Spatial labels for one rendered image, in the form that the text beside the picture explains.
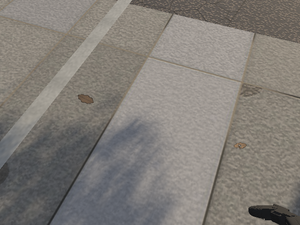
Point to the robot right hand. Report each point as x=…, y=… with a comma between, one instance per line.
x=278, y=214

